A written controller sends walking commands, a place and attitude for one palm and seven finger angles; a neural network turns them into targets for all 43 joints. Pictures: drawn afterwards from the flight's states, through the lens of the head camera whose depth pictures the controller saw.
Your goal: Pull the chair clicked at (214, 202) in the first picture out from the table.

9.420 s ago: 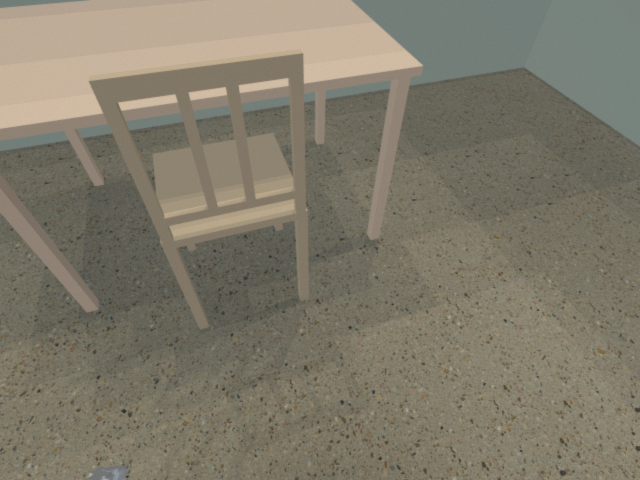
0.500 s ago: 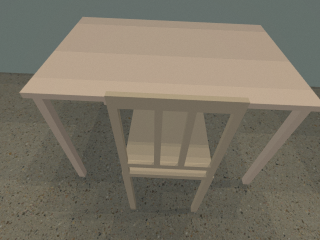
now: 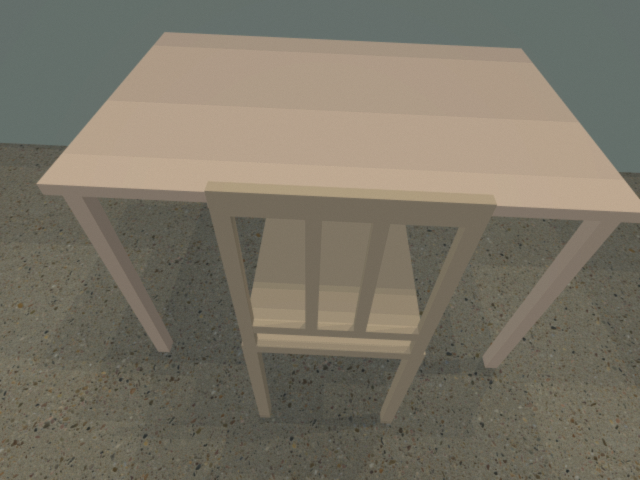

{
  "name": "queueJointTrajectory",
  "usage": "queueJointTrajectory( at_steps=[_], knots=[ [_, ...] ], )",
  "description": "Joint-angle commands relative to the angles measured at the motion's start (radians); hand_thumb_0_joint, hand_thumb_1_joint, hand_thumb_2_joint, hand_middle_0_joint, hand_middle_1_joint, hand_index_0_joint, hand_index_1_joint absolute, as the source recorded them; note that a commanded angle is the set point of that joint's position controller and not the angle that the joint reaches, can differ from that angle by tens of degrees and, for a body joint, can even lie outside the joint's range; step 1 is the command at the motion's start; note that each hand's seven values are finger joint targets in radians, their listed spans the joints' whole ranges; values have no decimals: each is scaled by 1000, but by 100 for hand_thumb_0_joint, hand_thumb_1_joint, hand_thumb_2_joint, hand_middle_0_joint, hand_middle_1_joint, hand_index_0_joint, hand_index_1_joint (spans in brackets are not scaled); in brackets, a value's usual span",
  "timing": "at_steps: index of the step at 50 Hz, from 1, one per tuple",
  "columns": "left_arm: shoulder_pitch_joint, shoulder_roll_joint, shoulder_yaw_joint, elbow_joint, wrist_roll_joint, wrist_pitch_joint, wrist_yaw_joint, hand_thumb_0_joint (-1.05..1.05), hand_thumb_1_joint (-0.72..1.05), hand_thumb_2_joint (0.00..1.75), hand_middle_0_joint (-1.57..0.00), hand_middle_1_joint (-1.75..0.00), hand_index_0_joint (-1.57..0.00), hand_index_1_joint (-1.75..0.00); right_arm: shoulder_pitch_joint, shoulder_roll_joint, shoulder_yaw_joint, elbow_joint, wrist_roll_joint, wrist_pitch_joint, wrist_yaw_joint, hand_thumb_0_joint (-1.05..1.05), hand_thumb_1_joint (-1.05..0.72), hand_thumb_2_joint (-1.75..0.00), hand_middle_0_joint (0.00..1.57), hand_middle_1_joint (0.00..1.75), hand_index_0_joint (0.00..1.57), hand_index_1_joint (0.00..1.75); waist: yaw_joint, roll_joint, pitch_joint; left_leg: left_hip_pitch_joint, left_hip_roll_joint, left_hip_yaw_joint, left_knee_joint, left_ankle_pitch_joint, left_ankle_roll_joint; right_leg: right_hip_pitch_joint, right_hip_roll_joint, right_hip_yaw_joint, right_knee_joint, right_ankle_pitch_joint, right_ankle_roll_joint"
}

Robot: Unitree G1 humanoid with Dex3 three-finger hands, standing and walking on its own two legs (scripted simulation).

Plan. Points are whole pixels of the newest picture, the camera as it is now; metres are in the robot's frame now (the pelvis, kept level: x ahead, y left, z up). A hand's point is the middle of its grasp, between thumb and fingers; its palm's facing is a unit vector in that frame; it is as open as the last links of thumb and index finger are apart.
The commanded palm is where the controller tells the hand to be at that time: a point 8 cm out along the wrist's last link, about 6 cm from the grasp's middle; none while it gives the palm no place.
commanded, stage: look again from close up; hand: left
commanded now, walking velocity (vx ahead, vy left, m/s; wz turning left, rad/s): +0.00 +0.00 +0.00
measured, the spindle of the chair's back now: (312, 279) +0.45 +0.05 -0.07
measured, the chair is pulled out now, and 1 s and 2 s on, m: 0.00 0.00 0.00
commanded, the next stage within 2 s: raise the hand toward the chair's back in 0.82 s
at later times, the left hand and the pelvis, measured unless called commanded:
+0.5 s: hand out of the picture -0.03 +0.15 -0.18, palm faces +0.07 -0.99 -0.15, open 7.3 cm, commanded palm none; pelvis +0.00 +0.00 +0.00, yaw +0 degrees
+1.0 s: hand out of the picture +0.01 +0.18 -0.16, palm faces +0.14 -0.96 -0.23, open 7.2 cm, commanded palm +0.10 +0.20 -0.07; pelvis +0.00 +0.00 +0.00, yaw +0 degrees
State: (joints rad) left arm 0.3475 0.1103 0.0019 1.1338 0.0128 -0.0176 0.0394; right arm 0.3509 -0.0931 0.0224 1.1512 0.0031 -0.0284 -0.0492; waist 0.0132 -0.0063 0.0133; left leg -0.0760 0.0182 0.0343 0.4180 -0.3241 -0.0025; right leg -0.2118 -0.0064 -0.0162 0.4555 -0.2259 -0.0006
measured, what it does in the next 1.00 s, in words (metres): stands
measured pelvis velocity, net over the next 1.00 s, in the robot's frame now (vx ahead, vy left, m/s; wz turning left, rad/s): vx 0.00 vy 0.00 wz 0.00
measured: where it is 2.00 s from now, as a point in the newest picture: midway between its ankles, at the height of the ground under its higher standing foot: outside the picture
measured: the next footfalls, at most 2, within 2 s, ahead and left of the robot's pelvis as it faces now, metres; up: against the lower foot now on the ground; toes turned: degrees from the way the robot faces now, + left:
none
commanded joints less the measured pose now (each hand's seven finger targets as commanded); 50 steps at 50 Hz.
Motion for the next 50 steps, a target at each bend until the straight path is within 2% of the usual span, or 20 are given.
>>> queueJointTrajectory(
  at_steps=[1,5,8,11,13,15,20,23,25,28,30,32,39,42,45,46,47,48,49,50],
  knots=[
    [93,78,10,-17,1,-4,2,0,90,90,-20,-30,-20,-30,104,-74,-17,-9,-1,-10,-1,0,-90,-90,20,30,20,30,0,15,96,-112,74,-66,-94,173,38,11,-77,73,-64,163,-34],
    [95,77,9,-16,0,-3,2,0,90,90,-20,-30,-20,-30,102,-75,-17,-10,0,-9,-2,0,-90,-90,20,30,20,30,0,18,106,-116,73,-65,-95,167,38,7,-76,75,-68,160,-34],
    [97,80,12,-15,0,-7,2,0,90,90,-20,-30,-20,-30,110,-72,-17,-7,-1,-12,-1,0,-90,-90,20,30,20,30,-2,8,74,-102,73,-65,-86,203,38,29,-81,71,-58,201,-36],
    [96,80,10,-15,0,-5,2,0,90,90,-20,-30,-20,-30,105,-74,-16,-6,0,-11,-2,0,-90,-90,20,30,20,30,-2,11,87,-105,74,-65,-88,199,36,21,-79,71,-59,199,-36],
    [99,79,11,-14,-1,-7,3,0,90,90,-20,-30,-20,-30,113,-75,-16,-7,-1,-13,-3,0,-90,-90,20,30,20,30,-3,10,64,-93,76,-64,-84,224,37,33,-81,69,-53,222,-37],
    [96,79,9,-13,0,-4,2,0,90,90,-20,-30,-20,-30,104,-75,-15,-5,1,-10,-4,0,-90,-90,20,30,20,30,-1,23,99,-108,75,-62,-89,201,36,17,-79,69,-60,198,-36],
    [93,77,10,-12,0,-2,2,0,90,90,-20,-30,-20,-30,106,-78,-14,-8,0,-10,-4,0,-90,-90,20,30,20,30,0,22,106,-113,77,-66,-96,192,38,14,-76,67,-61,179,-34],
    [98,77,10,-12,-1,-4,2,0,90,90,-20,-30,-20,-30,109,-78,-15,-8,-1,-12,-3,0,-90,-90,20,30,20,30,-1,18,82,-95,76,-66,-90,209,39,20,-78,67,-57,194,-35],
    [95,77,9,-13,0,-2,2,0,90,90,-20,-30,-20,-30,103,-78,-15,-8,0,-10,-4,0,-90,-90,20,30,20,30,0,30,106,-109,76,-65,-94,190,38,8,-74,71,-62,176,-35],
    [97,77,11,-14,0,-5,2,0,90,90,-20,-30,-20,-30,113,-76,-16,-9,0,-11,-4,0,-90,-90,20,30,20,30,-4,1,82,-99,76,-66,-89,206,38,23,-76,72,-57,202,-36],
    [100,77,11,-14,0,-5,3,0,90,90,-20,-30,-20,-30,106,-78,-16,-9,0,-12,-4,0,-90,-90,20,30,20,30,-2,20,80,-93,75,-64,-88,221,38,22,-78,71,-55,217,-36],
    [100,78,12,-12,0,-6,3,0,90,90,-20,-30,-20,-30,112,-76,-16,-7,0,-13,-4,0,-90,-90,20,30,20,30,-2,9,66,-87,78,-63,-85,233,37,31,-80,68,-49,231,-36],
    [95,76,10,-12,-1,-1,2,0,90,90,-20,-30,-20,-30,106,-75,-15,-6,1,-10,-5,0,-90,-90,20,30,20,30,-1,27,113,-109,79,-62,-101,196,39,12,-72,69,-61,184,-35],
    [101,78,12,-13,0,-5,3,0,90,90,-20,-30,-20,-30,116,-75,-16,-5,0,-13,-4,0,-90,-90,20,30,20,30,-3,8,70,-92,77,-64,-87,219,38,32,-78,70,-53,216,-36],
    [97,73,10,-11,0,-2,3,0,90,90,-20,-30,-20,-30,108,-76,-15,-6,0,-12,-5,0,-90,-90,20,30,20,30,-1,25,101,-102,78,-63,-95,209,39,14,-77,69,-57,202,-36],
    [125,137,14,21,10,-31,43,0,90,90,-20,-30,-20,-30,-38,-144,-31,-89,-5,-16,12,0,-90,-90,20,30,20,30,29,-8,130,-207,91,1,122,333,-3,17,-143,94,-4,635,-25],
    [-629,262,-15,-1543,-199,-228,15,0,88,89,-20,-30,-20,-30,-30,-343,-51,-465,28,-177,-24,0,-90,-90,20,30,20,30,-111,213,-369,8,-5,-20,-2,414,25,133,-50,60,65,401,-29],
    [-287,225,39,-1286,-122,-149,82,0,85,88,-20,-29,-20,-29,-124,-237,-42,-399,29,-262,-47,0,-90,-90,20,30,20,30,-22,328,-381,21,16,-9,14,532,26,91,-10,29,100,199,-53],
    [3,100,-34,-1130,-135,-14,112,0,83,87,-19,-29,-19,-29,-108,-204,-54,-406,61,-298,-35,0,-90,-90,20,30,20,30,-45,223,-221,-100,33,-44,15,486,-3,-19,-23,-39,94,74,-27],
    [-11,-26,-110,-1116,-157,9,96,0,81,86,-19,-29,-19,-29,-94,-227,-47,-388,62,-312,-33,0,-90,-90,20,30,20,30,-49,62,-82,-180,23,-47,35,362,0,-65,-18,-73,78,75,-16]
  ],
)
